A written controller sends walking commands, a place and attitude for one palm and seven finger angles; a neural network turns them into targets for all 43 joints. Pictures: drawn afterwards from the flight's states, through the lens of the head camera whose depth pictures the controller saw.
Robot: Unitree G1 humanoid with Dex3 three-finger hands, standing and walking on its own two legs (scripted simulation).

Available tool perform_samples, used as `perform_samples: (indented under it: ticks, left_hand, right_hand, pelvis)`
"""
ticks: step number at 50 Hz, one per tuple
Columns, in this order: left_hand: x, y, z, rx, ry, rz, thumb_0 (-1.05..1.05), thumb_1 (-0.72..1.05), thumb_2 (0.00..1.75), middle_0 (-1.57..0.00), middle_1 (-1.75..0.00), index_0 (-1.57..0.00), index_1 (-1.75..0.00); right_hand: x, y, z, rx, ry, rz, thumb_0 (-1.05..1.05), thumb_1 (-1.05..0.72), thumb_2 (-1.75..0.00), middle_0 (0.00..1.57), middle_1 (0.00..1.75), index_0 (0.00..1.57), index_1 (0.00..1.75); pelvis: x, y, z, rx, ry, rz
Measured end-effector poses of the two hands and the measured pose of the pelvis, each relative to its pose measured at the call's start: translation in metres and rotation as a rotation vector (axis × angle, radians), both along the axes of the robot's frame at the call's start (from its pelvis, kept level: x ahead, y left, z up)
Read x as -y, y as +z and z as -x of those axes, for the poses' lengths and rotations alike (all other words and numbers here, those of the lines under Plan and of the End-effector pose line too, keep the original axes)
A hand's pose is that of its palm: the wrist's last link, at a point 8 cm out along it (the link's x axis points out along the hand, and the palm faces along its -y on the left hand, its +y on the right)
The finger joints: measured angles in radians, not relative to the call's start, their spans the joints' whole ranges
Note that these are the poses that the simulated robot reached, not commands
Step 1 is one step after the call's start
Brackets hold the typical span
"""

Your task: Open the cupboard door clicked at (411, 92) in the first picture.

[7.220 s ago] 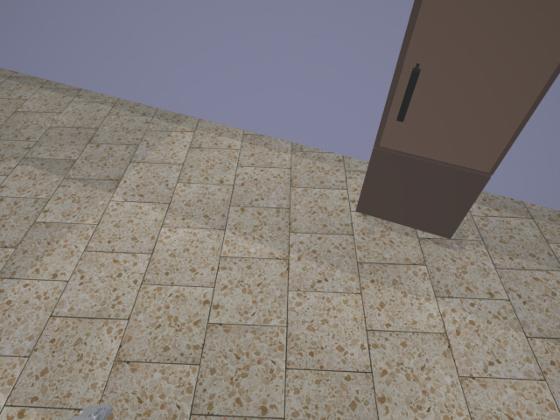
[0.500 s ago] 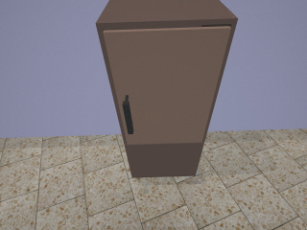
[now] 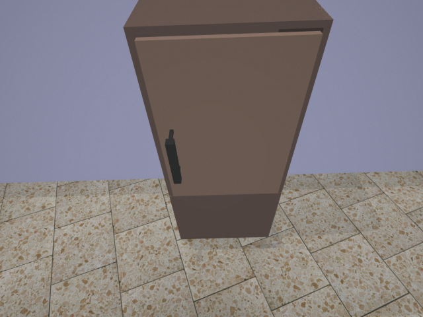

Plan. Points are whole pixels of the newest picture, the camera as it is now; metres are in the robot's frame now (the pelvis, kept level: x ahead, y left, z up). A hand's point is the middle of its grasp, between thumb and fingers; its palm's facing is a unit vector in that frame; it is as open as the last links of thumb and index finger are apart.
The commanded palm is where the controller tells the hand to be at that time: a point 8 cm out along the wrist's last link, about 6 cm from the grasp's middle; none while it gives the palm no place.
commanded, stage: look again from close up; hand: left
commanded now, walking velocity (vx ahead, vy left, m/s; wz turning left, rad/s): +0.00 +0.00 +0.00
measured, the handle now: (174, 157) +0.57 +0.14 -0.09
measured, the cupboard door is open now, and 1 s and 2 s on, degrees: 0 0 0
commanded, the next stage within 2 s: raise the hand with hooked fingers in 0.42 s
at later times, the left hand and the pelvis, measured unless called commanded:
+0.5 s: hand out of the picture +0.07 +0.16 -0.16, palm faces +0.02 -0.97 -0.23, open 7.3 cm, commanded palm none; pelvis +0.03 -0.02 +0.00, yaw +1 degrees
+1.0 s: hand (125, 305) +0.17 +0.19 -0.09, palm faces +0.13 -0.99 +0.01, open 8.9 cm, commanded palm +0.16 +0.24 -0.07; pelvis +0.00 -0.04 -0.12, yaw +6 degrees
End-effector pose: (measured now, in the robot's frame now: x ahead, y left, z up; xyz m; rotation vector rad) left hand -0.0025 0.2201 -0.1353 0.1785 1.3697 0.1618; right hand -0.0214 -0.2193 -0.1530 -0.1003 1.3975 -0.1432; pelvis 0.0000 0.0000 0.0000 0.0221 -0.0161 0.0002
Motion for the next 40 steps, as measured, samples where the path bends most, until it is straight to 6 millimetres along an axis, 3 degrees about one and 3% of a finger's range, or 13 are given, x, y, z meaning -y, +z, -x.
perform_samples:
  ticks: [15, 27, 28, 30, 33, 35, 38, 40]
  left_hand:
    - [0.005, 0.002, -0.050, 0.065, -0.008, -0.015, 0.01, 0.93, 0.90, -0.20, -0.30, -0.21, -0.30]
    - [0.010, 0.002, -0.065, 0.088, -0.009, -0.014, 0.00, 0.92, 0.90, -0.20, -0.30, -0.21, -0.30]
    - [0.009, 0.007, -0.074, 0.142, 0.049, -0.006, 0.01, 0.91, 0.90, -0.20, -0.30, -0.21, -0.30]
    - [0.004, 0.037, -0.108, 0.410, 0.109, -0.026, 0.01, 0.91, 0.90, -0.20, -0.30, -0.21, -0.31]
    - [-0.002, 0.087, -0.157, 0.796, 0.148, -0.037, 0.01, 0.88, 0.89, -0.20, -0.32, -0.21, -0.32]
    - [-0.006, 0.108, -0.181, 1.023, 0.132, -0.016, 0.01, 0.85, 0.88, -0.20, -0.33, -0.21, -0.34]
    - [-0.005, 0.118, -0.196, 1.285, 0.034, 0.034, 0.01, 0.80, 0.86, -0.20, -0.36, -0.21, -0.37]
    - [-0.001, 0.112, -0.193, 1.397, -0.073, 0.065, 0.00, 0.76, 0.84, -0.20, -0.39, -0.21, -0.39]
  right_hand:
    - [0.011, 0.003, -0.046, 0.040, 0.020, 0.007, 0.00, -0.90, -0.90, 0.20, 0.30, 0.20, 0.30]
    - [0.026, 0.006, -0.063, 0.050, 0.033, 0.032, 0.00, -0.90, -0.90, 0.20, 0.30, 0.20, 0.30]
    - [0.028, 0.009, -0.067, 0.077, 0.029, 0.038, 0.00, -0.90, -0.90, 0.20, 0.30, 0.20, 0.30]
    - [0.034, 0.017, -0.083, 0.206, 0.042, 0.075, 0.01, -0.90, -0.90, 0.21, 0.30, 0.20, 0.30]
    - [0.042, 0.028, -0.120, 0.412, 0.083, 0.105, 0.01, -0.90, -0.90, 0.21, 0.30, 0.20, 0.30]
    - [0.049, 0.035, -0.149, 0.538, 0.123, 0.118, 0.01, -0.90, -0.90, 0.21, 0.30, 0.20, 0.30]
    - [0.056, 0.043, -0.193, 0.718, 0.194, 0.133, 0.01, -0.90, -0.90, 0.21, 0.30, 0.20, 0.30]
    - [0.060, 0.045, -0.221, 0.821, 0.244, 0.146, 0.01, -0.90, -0.90, 0.20, 0.30, 0.20, 0.30]
  pelvis:
    - [0.014, 0.002, -0.023, 0.000, 0.008, 0.008]
    - [0.020, 0.002, -0.031, -0.001, 0.012, 0.015]
    - [0.021, 0.001, -0.030, -0.004, 0.016, 0.015]
    - [0.021, 0.000, -0.030, -0.011, 0.028, 0.008]
    - [0.022, -0.006, -0.026, -0.041, 0.076, 0.009]
    - [0.024, -0.015, -0.021, -0.089, 0.086, 0.008]
    - [0.028, -0.037, -0.013, -0.166, 0.080, 0.003]
    - [0.030, -0.056, -0.009, -0.211, 0.078, 0.001]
